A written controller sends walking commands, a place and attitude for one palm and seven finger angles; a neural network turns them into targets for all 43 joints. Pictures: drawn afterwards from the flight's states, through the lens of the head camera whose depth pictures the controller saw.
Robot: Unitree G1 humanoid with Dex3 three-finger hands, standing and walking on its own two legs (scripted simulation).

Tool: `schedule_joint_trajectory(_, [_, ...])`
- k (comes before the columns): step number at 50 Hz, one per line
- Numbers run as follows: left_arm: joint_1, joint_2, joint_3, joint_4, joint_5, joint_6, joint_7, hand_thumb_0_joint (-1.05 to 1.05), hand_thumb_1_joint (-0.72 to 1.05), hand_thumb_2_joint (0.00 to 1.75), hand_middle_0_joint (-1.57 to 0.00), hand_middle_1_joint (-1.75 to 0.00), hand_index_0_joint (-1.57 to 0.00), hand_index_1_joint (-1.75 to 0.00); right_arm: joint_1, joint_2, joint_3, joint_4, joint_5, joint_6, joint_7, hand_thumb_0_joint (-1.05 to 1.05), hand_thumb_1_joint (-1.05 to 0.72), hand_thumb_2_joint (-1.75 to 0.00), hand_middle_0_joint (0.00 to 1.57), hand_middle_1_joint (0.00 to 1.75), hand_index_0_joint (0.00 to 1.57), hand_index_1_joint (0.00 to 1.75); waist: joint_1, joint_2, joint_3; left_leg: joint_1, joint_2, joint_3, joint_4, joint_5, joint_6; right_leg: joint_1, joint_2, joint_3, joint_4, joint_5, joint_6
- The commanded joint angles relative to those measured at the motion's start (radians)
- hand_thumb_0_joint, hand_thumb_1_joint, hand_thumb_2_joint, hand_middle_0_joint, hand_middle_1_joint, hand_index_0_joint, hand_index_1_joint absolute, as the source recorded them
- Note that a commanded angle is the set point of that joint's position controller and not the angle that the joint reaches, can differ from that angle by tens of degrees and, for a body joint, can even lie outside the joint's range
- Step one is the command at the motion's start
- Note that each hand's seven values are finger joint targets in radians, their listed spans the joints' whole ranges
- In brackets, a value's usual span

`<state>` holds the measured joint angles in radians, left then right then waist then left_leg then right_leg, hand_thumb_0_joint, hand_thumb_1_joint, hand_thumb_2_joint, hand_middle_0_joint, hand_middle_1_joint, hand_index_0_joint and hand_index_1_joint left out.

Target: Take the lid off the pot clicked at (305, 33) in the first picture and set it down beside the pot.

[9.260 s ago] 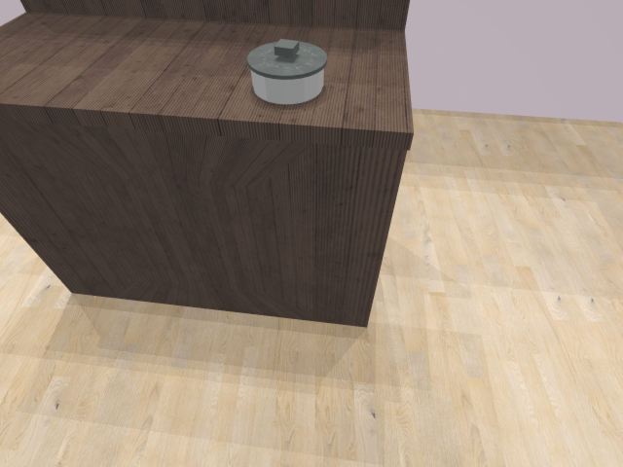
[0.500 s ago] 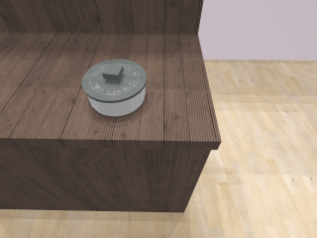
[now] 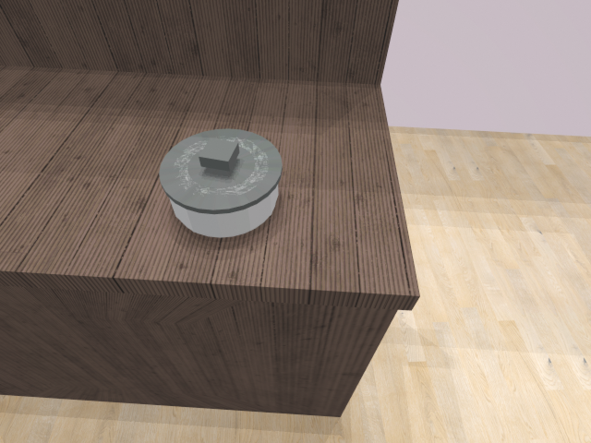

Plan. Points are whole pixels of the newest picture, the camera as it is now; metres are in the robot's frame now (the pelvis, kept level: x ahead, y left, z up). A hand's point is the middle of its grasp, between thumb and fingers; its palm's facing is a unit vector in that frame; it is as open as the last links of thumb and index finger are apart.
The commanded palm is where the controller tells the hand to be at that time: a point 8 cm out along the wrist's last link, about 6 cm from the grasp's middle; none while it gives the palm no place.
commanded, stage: come to a stop and stand still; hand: left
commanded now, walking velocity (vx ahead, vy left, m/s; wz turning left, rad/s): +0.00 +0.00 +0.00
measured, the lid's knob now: (219, 154) +0.44 +0.14 +0.16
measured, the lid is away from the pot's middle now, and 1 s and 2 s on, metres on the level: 0.00 0.00 0.00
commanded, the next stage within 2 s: look again from close up in 0.04 s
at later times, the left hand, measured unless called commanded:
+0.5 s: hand out of the picture +0.01 +0.18 -0.17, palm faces +0.04 -0.98 -0.21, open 7.3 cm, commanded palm none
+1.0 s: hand out of the picture -0.03 +0.17 -0.17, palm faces +0.05 -0.98 -0.19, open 7.3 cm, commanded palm none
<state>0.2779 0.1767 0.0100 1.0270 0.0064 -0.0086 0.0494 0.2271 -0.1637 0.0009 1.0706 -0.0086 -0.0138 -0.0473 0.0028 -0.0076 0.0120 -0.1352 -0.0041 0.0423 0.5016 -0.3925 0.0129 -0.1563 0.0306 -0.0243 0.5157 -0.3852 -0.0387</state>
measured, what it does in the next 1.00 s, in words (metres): stands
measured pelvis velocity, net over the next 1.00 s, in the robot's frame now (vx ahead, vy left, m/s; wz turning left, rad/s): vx -0.03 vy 0.00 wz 0.00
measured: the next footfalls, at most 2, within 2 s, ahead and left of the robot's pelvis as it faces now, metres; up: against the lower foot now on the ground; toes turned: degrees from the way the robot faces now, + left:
none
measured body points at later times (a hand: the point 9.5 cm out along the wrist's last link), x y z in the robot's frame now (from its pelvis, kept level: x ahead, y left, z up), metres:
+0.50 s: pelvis -0.01 +0.00 +0.00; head +0.00 +0.00 +0.45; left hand +0.01 +0.23 -0.15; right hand -0.02 -0.21 -0.16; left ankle -0.08 +0.11 -0.73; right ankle -0.07 -0.09 -0.73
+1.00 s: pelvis -0.03 +0.00 +0.01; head -0.02 +0.00 +0.46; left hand -0.04 +0.22 -0.15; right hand -0.04 -0.21 -0.15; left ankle -0.08 +0.11 -0.73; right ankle -0.07 -0.09 -0.73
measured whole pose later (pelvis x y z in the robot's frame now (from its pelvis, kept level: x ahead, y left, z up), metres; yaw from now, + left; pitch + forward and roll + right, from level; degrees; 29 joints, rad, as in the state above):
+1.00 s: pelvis -0.03 +0.00 +0.01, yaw +0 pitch +0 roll +0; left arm 0.30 0.15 0.01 1.09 0.00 -0.01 0.04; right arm 0.28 -0.13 0.01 1.15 -0.01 -0.03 -0.05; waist 0.00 -0.01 0.02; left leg -0.13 -0.01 0.05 0.44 -0.31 0.02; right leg -0.15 0.02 -0.02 0.47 -0.31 -0.03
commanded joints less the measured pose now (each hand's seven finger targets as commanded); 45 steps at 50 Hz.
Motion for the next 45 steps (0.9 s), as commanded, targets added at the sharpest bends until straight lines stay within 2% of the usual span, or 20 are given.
schedule_joint_trajectory(1, [0.068, 0.124, 0.025, -0.03, 0.0, -0.016, 0.009, 0.0, 0.9, 0.9, -0.2, -0.3, -0.2, -0.3, 0.076, -0.098, -0.017, -0.018, -0.001, -0.012, -0.007, 0.0, -0.9, -0.9, 0.2, 0.3, 0.2, 0.3, -0.005, 0.009, -0.029, 0.005, 0.1, -0.072, -0.025, 0.497, 0.012, 0.047, -0.148, 0.11, -0.033, 0.663, -0.027])
schedule_joint_trajectory(5, [0.063, 0.118, 0.027, -0.027, -0.001, -0.011, 0.008, 0.0, 0.9, 0.9, -0.2, -0.3, -0.2, -0.3, 0.092, -0.096, -0.015, -0.003, -0.003, -0.015, -0.009, 0.0, -0.9, -0.9, 0.2, 0.3, 0.2, 0.3, 0.0, 0.039, -0.019, 0.024, 0.108, -0.082, -0.033, 0.558, 0.019, 0.03, -0.135, 0.095, -0.03, 0.576, -0.027])
schedule_joint_trajectory(7, [0.056, 0.116, 0.025, -0.026, -0.005, -0.008, 0.005, 0.0, 0.9, 0.9, -0.2, -0.3, -0.2, -0.3, 0.1, -0.093, -0.014, -0.004, -0.003, -0.015, -0.009, 0.0, -0.9, -0.9, 0.2, 0.3, 0.2, 0.3, -0.002, 0.014, -0.01, 0.017, 0.109, -0.089, -0.051, 0.519, 0.019, 0.026, -0.13, 0.093, -0.034, 0.544, -0.029])
schedule_joint_trajectory(9, [0.054, 0.111, 0.024, -0.021, -0.002, -0.007, 0.005, 0.0, 0.9, 0.9, -0.2, -0.3, -0.2, -0.3, 0.098, -0.091, -0.013, 0.005, -0.003, -0.014, -0.009, 0.0, -0.9, -0.9, 0.2, 0.3, 0.2, 0.3, 0.001, 0.027, 0.02, 0.002, 0.107, -0.09, -0.056, 0.49, 0.022, 0.011, -0.134, 0.098, -0.05, 0.506, -0.026])
schedule_joint_trajectory(13, [0.054, 0.107, 0.024, -0.015, -0.004, -0.008, 0.004, 0.0, 0.9, 0.9, -0.2, -0.3, -0.2, -0.3, 0.11, -0.09, -0.012, 0.015, -0.003, -0.018, -0.009, 0.0, -0.9, -0.9, 0.2, 0.3, 0.2, 0.3, 0.001, 0.009, 0.005, 0.01, 0.106, -0.094, -0.064, 0.485, 0.023, 0.022, -0.135, 0.099, -0.05, 0.513, -0.027])
schedule_joint_trajectory(16, [0.065, 0.106, 0.022, -0.006, -0.003, -0.013, 0.006, 0.0, 0.9, 0.9, -0.2, -0.3, -0.2, -0.3, 0.116, -0.083, -0.012, 0.023, 0.0, -0.018, -0.01, 0.0, -0.9, -0.9, 0.2, 0.3, 0.2, 0.3, -0.001, -0.004, -0.003, 0.007, 0.102, -0.089, -0.059, 0.477, 0.018, 0.038, -0.146, 0.108, -0.054, 0.572, -0.028])
schedule_joint_trajectory(23, [0.062, 0.092, 0.021, -0.002, -0.003, -0.011, 0.003, 0.0, 0.9, 0.9, -0.2, -0.3, -0.2, -0.3, 0.121, -0.071, -0.013, 0.033, -0.002, -0.019, -0.008, 0.0, -0.9, -0.9, 0.2, 0.3, 0.2, 0.3, 0.0, 0.003, 0.03, -0.002, 0.103, -0.093, -0.085, 0.406, 0.022, 0.004, -0.139, 0.11, -0.079, 0.467, -0.023])
schedule_joint_trajectory(29, [0.068, 0.087, 0.019, 0.004, -0.002, -0.011, 0.002, 0.0, 0.9, 0.9, -0.2, -0.3, -0.2, -0.3, 0.121, -0.065, -0.011, 0.039, -0.001, -0.02, -0.007, 0.0, -0.9, -0.9, 0.2, 0.3, 0.2, 0.3, 0.0, 0.018, 0.045, -0.005, 0.103, -0.096, -0.096, 0.398, 0.024, -0.01, -0.139, 0.113, -0.09, 0.437, -0.021])
schedule_joint_trajectory(36, [0.074, 0.083, 0.018, 0.015, -0.001, -0.016, 0.001, 0.0, 0.9, 0.9, -0.2, -0.3, -0.2, -0.3, 0.127, -0.063, -0.01, 0.044, 0.001, -0.023, -0.007, 0.0, -0.9, -0.9, 0.2, 0.3, 0.2, 0.3, -0.003, 0.005, 0.027, 0.004, 0.105, -0.097, -0.101, 0.426, 0.024, -0.002, -0.14, 0.111, -0.091, 0.461, -0.019])
schedule_joint_trajectory(38, [0.076, 0.077, 0.015, 0.015, -0.002, -0.013, 0.0, 0.0, 0.9, 0.9, -0.2, -0.3, -0.2, -0.3, 0.121, -0.065, -0.011, 0.043, 0.0, -0.021, -0.006, 0.0, -0.9, -0.9, 0.2, 0.3, 0.2, 0.3, -0.001, 0.004, 0.048, -0.005, 0.104, -0.097, -0.109, 0.382, 0.025, -0.019, -0.136, 0.113, -0.099, 0.417, -0.019])
schedule_joint_trajectory(40, [0.08, 0.079, 0.016, 0.018, -0.001, -0.015, 0.0, 0.0, 0.9, 0.9, -0.2, -0.3, -0.2, -0.3, 0.124, -0.059, -0.009, 0.046, 0.0, -0.022, -0.006, 0.0, -0.9, -0.9, 0.2, 0.3, 0.2, 0.3, -0.001, 0.016, 0.032, 0.001, 0.103, -0.1, -0.109, 0.396, 0.025, -0.01, -0.139, 0.116, -0.099, 0.429, -0.021])
schedule_joint_trajectory(45, [0.085, 0.074, 0.013, 0.027, -0.001, -0.017, -0.001, 0.0, 0.9, 0.9, -0.2, -0.3, -0.2, -0.3, 0.121, -0.057, -0.009, 0.051, 0.002, -0.023, -0.005, 0.0, -0.9, -0.9, 0.2, 0.3, 0.2, 0.3, 0.0, 0.006, 0.042, -0.005, 0.102, -0.101, -0.113, 0.38, 0.025, -0.018, -0.139, 0.118, -0.109, 0.42, -0.018])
